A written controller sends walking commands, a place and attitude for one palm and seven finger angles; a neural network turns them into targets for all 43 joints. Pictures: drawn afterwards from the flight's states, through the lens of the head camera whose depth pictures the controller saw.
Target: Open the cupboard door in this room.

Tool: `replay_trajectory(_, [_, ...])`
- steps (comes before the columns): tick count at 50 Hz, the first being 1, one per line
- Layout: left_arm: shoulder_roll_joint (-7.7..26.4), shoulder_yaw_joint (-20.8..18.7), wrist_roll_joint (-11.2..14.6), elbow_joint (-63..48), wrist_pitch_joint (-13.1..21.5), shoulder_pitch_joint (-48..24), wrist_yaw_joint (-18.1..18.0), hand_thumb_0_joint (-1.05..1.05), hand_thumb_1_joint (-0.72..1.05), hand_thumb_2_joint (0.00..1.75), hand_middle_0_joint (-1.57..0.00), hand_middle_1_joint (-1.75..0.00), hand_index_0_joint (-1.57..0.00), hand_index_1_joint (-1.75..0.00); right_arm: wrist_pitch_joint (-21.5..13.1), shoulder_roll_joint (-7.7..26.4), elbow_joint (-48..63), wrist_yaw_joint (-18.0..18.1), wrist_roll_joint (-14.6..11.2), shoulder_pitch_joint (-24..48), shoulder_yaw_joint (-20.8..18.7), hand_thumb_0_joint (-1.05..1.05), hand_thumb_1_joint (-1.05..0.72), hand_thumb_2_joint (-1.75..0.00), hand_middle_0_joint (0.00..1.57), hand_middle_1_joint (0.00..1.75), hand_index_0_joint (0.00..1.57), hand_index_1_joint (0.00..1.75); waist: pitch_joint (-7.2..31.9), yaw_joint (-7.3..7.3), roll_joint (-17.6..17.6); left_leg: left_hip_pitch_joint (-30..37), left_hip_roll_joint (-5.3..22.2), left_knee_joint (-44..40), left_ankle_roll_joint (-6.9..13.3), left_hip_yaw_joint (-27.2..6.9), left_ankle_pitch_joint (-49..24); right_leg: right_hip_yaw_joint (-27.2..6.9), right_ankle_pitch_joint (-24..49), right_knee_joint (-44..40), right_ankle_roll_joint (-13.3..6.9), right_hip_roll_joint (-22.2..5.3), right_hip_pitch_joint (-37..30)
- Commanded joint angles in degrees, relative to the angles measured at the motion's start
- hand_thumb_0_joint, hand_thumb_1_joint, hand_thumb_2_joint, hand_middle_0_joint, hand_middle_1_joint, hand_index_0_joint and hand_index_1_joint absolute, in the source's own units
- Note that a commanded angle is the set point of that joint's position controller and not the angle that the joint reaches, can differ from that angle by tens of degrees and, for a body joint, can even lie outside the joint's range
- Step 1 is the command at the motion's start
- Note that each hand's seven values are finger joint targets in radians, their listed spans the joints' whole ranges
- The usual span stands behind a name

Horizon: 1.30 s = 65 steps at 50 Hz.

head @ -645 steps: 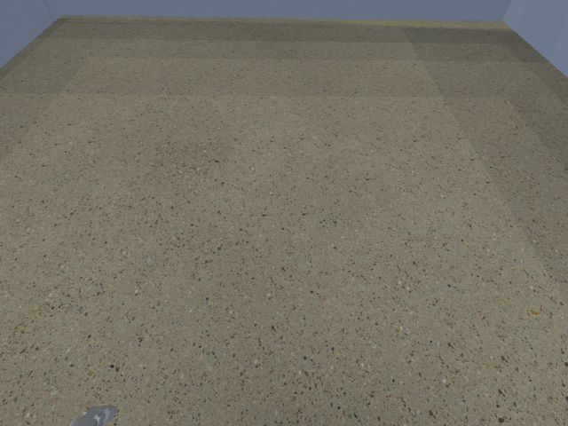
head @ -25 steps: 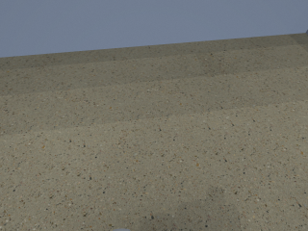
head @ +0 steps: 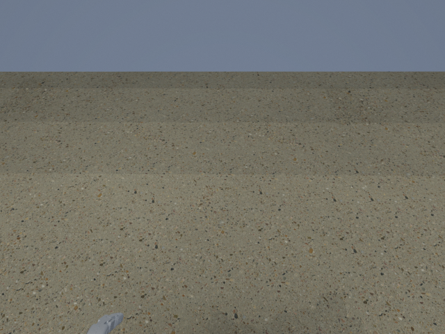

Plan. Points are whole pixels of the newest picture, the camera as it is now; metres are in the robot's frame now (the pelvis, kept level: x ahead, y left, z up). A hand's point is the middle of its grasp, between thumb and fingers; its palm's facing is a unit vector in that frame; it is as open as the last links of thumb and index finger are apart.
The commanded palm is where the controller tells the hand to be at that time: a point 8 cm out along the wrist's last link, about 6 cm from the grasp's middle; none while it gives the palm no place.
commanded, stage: turn or walk to find it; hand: left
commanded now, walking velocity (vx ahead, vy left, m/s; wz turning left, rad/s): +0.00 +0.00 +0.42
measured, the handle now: out of the picture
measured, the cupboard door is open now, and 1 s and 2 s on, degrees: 0 0 0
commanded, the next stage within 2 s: none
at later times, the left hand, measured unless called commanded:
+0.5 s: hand out of the picture -0.05 +0.24 -0.18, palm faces +0.26 -0.93 -0.24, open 7.3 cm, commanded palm none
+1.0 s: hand out of the picture -0.03 +0.19 -0.14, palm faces +0.43 -0.86 -0.27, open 7.3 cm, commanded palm none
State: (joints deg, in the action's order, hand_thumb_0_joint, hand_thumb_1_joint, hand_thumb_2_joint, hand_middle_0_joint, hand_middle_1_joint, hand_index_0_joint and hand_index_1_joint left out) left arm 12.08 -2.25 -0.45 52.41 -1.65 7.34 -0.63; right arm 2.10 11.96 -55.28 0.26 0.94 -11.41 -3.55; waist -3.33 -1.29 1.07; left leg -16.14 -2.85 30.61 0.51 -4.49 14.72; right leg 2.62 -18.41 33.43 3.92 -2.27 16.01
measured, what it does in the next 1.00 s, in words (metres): steps on the spot, turning left: right foot, then left foot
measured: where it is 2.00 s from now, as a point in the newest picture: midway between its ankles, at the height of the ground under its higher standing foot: outside the picture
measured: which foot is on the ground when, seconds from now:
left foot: down 0.00-0.02, up 0.04-0.40, down 0.42-0.84, up 0.86-1.00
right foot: up 0.00-0.00, down 0.02-0.42, up 0.44-0.82, down 0.84-1.00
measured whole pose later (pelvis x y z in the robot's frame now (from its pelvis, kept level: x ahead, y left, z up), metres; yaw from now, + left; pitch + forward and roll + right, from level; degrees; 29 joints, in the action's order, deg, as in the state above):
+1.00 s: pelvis -0.03 -0.02 +0.00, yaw +26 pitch -1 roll +2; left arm 9.0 -1.5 -1.1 52.0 -0.8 10.6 -0.9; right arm 4.2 14.5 -56.3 -0.7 1.1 -12.3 -5.3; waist -3.5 -1.2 3.3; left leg -27.7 -1.1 64.9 -1.9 -2.6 22.4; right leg 8.0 -15.9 30.3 -1.7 -3.9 13.9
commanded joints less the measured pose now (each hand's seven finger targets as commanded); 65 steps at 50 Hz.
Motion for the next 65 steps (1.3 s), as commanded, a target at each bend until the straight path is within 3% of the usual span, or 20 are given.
replay_trajectory(1, [14.5, -3.1, -1.2, -1.9, 2.3, 9.5, -1.4, 0.0, 0.9, 0.9, -0.2, -0.3, -0.2, -0.3, -1.0, 4.4, 6.4, -0.3, -0.5, 0.3, -1.8, 0.0, -0.9, -0.9, 0.2, 0.3, 0.2, 0.3, 6.4, 3.81, -16.2, -16.5, -1.3, 18.9, -1.9, 1.2, 18.1, -19.9, 20.6, -16.0, -10.3, -24.4, -16.6])
replay_trajectory(3, [12.2, -3.2, -0.5, -3.2, 2.1, 5.7, -1.5, 0.0, 0.9, 0.9, -0.2, -0.3, -0.2, -0.3, 0.7, 7.1, 5.1, -0.3, 0.1, 1.3, -2.7, 0.0, -0.9, -0.9, 0.2, 0.3, 0.2, 0.3, 2.6, 2.74, -13.5, -15.0, 1.9, 34.8, -1.7, -1.8, 16.5, -18.2, 11.7, -18.6, -13.2, -22.5, -4.7])
replay_trajectory(5, [8.9, -2.3, -0.6, -4.4, 1.9, 0.5, -1.4, 0.0, 0.9, 0.9, -0.2, -0.3, -0.2, -0.3, 1.1, 6.3, 3.0, -1.0, 0.3, -1.2, -2.7, 0.0, -0.9, -0.9, 0.2, 0.3, 0.2, 0.3, 0.1, -0.17, -7.8, -14.8, 3.8, 39.3, -2.4, -0.2, 9.7, -9.0, 9.8, -17.3, -11.0, -17.5, -1.8])
replay_trajectory(8, [8.4, -2.2, -0.8, -4.3, 2.3, 1.7, -1.4, 0.0, 0.9, 0.9, -0.2, -0.3, -0.2, -0.3, 1.2, 5.6, 2.3, -1.3, 0.3, -2.6, -2.1, 0.0, -0.9, -0.9, 0.2, 0.3, 0.2, 0.3, 1.5, 0.29, -10.8, -13.9, 4.3, 37.4, -3.9, 2.5, 7.2, -3.3, 13.1, -16.2, -10.2, -15.8, -4.2])
replay_trajectory(15, [12.0, -3.3, -1.4, -1.0, 1.8, 8.1, -1.0, 0.0, 0.9, 0.9, -0.2, -0.3, -0.2, -0.3, 0.2, 4.2, 3.9, -1.1, -0.4, 3.8, -0.9, 0.0, -0.9, -0.9, 0.2, 0.3, 0.2, 0.3, 3.4, 4.18, -12.7, -8.4, 4.5, 17.1, -4.0, 7.5, 13.3, -1.7, 24.8, -11.5, -12.0, -18.4, -9.9])
replay_trajectory(19, [12.1, -3.6, -0.7, -0.4, 1.1, 7.2, -0.9, 0.0, 0.9, 0.9, -0.2, -0.3, -0.2, -0.3, -1.0, 5.2, 2.2, -0.8, -0.5, -1.9, -0.7, 0.0, -0.9, -0.9, 0.2, 0.3, 0.2, 0.3, 7.7, 1.1, -10.6, 4.6, 3.7, -4.5, -2.9, 9.7, -0.8, 3.2, 25.8, -1.8, -7.0, -16.1, -7.8])
replay_trajectory(20, [10.2, -3.2, -0.2, -0.9, 0.7, 7.5, -0.7, 0.0, 0.9, 0.9, -0.2, -0.3, -0.2, -0.3, -1.6, 8.4, 2.1, -0.9, -0.3, -3.5, -1.3, 0.0, -0.9, -0.9, 0.2, 0.3, 0.2, 0.3, 9.2, 0.02, -1.8, 13.1, 8.3, -10.1, -1.3, 3.7, -8.7, 5.6, 17.3, 6.2, -3.9, -13.1, -0.3])
replay_trajectory(21, [6.2, -2.4, 0.0, -2.9, 0.4, 7.9, -0.3, 0.0, 0.9, 0.9, -0.2, -0.3, -0.2, -0.3, -1.9, 14.1, 2.4, -0.7, 0.2, -5.0, -2.7, 0.0, -0.9, -0.9, 0.2, 0.3, 0.2, 0.3, 8.6, -0.79, 14.9, 19.2, 23.0, -10.6, 5.4, -14.1, -27.6, 8.0, -10.4, 16.6, 0.4, -5.9, 15.0])
replay_trajectory(22, [6.0, -1.6, -0.5, -4.0, -0.1, 3.4, -0.6, 0.0, 0.9, 0.9, -0.2, -0.3, -0.2, -0.3, -1.4, 15.9, 1.5, -0.3, 0.1, -7.6, -3.1, 0.0, -0.9, -0.9, 0.2, 0.3, 0.2, 0.3, 7.8, -3.02, 14.5, 14.2, 26.8, -11.6, 10.2, -15.4, -30.1, 3.4, -18.8, 24.1, 0.2, -4.9, 14.8])
replay_trajectory(28, [6.0, -1.9, -0.2, -0.9, 0.0, 2.9, 0.1, 0.0, 0.9, 0.9, -0.2, -0.3, -0.2, -0.3, -2.1, 10.7, 2.6, 1.0, 0.2, -0.6, -1.4, 0.0, -0.9, -0.9, 0.2, 0.3, 0.2, 0.3, 4.9, 0.27, 7.0, 11.4, 16.8, -9.5, 8.4, -5.7, -34.0, -0.7, -6.8, 27.8, 0.8, -3.8, 14.2])
replay_trajectory(35, [5.3, -1.5, 0.0, -2.4, 0.0, 1.2, -0.3, 0.0, 0.9, 0.9, -0.2, -0.3, -0.2, -0.3, -1.4, 11.0, 3.0, 0.6, 0.5, -1.2, -2.2, 0.0, -0.9, -0.9, 0.2, 0.3, 0.2, 0.3, 4.5, -0.51, 7.4, 9.3, 16.7, -9.4, 9.4, -10.2, -28.6, -0.5, -7.8, 15.9, 0.8, -1.7, 9.2])
replay_trajectory(40, [5.8, -1.8, 0.1, -1.4, 1.0, 7.6, -0.6, 0.0, 0.9, 0.9, -0.2, -0.3, -0.2, -0.3, -0.8, 10.6, 4.2, 0.3, 0.2, 1.6, -2.6, 0.0, -0.9, -0.9, 0.2, 0.3, 0.2, 0.3, 5.3, 2.8, 6.3, 0.1, 12.8, -4.4, 6.2, -11.8, -20.8, 1.1, 4.3, -5.3, -0.2, 0.0, -6.1])
replay_trajectory(41, [7.7, -2.2, -0.2, -1.3, 1.6, 9.6, -0.8, 0.0, 0.9, 0.9, -0.2, -0.3, -0.2, -0.3, -1.0, 8.9, 4.5, 0.0, -0.2, 1.1, -2.3, 0.0, -0.9, -0.9, 0.2, 0.3, 0.2, 0.3, 6.6, 3.54, 1.5, -4.5, 9.5, -0.3, 3.4, -9.8, -13.0, -1.9, 8.1, -12.1, -0.9, -3.5, -12.7])
replay_trajectory(42, [12.6, -3.2, -1.1, -1.3, 2.2, 10.7, -1.3, 0.0, 0.9, 0.9, -0.2, -0.3, -0.2, -0.3, -1.0, 5.0, 5.7, -0.3, -0.6, 0.2, -1.8, 0.0, -0.9, -0.9, 0.2, 0.3, 0.2, 0.3, 7.1, 3.78, -13.6, -14.6, 1.7, 10.9, -0.7, -1.2, 4.3, -15.9, 10.6, -15.9, -5.5, -17.1, -18.4])
replay_trajectory(43, [14.3, -3.3, -0.8, -2.5, 2.0, 10.0, -1.2, 0.0, 0.9, 0.9, -0.2, -0.3, -0.2, -0.3, -0.3, 6.0, 6.4, -0.2, -0.1, 1.2, -2.2, 0.0, -0.9, -0.9, 0.2, 0.3, 0.2, 0.3, 5.2, 4.34, -17.6, -15.3, -0.2, 23.1, -1.8, 0.3, 18.7, -21.8, 10.1, -19.0, -11.5, -25.4, -10.2])
replay_trajectory(48, [7.8, -2.0, -0.6, -5.0, 2.3, 1.4, -1.2, 0.0, 0.9, 0.9, -0.2, -0.3, -0.2, -0.3, 1.2, 6.0, 2.4, -1.3, 0.4, -2.3, -2.4, 0.0, -0.9, -0.9, 0.2, 0.3, 0.2, 0.3, 0.2, -0.01, -10.0, -14.3, 3.8, 40.0, -2.9, 0.9, 6.0, -5.9, 7.6, -18.0, -9.4, -15.2, -1.5])
replay_trajectory(57, [10.7, -2.8, -1.3, -0.5, 2.2, 10.6, -1.1, 0.0, 0.9, 0.9, -0.2, -0.3, -0.2, -0.3, 0.5, 4.4, 3.1, -1.1, -0.2, 3.9, -0.8, 0.0, -0.9, -0.9, 0.2, 0.3, 0.2, 0.3, 4.3, 4.48, -11.2, -10.9, 4.6, 20.9, -4.4, 6.1, 12.3, -1.7, 27.1, -12.8, -11.9, -18.1, -12.7])
replay_trajectory(61, [12.3, -3.5, -1.3, 0.6, 1.7, 9.8, -1.1, 0.0, 0.9, 0.9, -0.2, -0.3, -0.2, -0.3, -0.4, 4.0, 2.8, -0.7, -0.7, 2.0, -0.2, 0.0, -0.9, -0.9, 0.2, 0.3, 0.2, 0.3, 7.0, 3.45, -12.7, -4.1, 4.0, 7.3, -3.4, 9.0, 10.5, 0.1, 31.3, -7.9, -11.4, -18.9, -13.4])
replay_trajectory(63, [11.7, -3.5, -0.6, 0.5, 1.2, 7.9, -1.0, 0.0, 0.9, 0.9, -0.2, -0.3, -0.2, -0.3, -1.0, 5.3, 1.7, -0.7, -0.5, -1.8, -0.4, 0.0, -0.9, -0.9, 0.2, 0.3, 0.2, 0.3, 7.7, 0.85, -9.7, 6.0, 4.2, -5.5, -2.5, 9.5, -1.9, 4.2, 24.6, -2.3, -7.0, -16.7, -7.1])
replay_trajectory(65, [5.9, -2.1, 0.0, -1.9, 0.4, 7.4, -0.3, 0.0, 0.9, 0.9, -0.2, -0.3, -0.2, -0.3, -1.6, 14.1, 2.3, -0.6, 0.1, -4.4, -2.4, 0.0, -0.9, -0.9, 0.2, 0.3, 0.2, 0.3, 6.4, -0.97, 15.0, 17.4, 23.5, -12.1, 5.7, -14.0, -24.2, 8.5, -12.9, 16.4, 0.2, -5.9, 15.3])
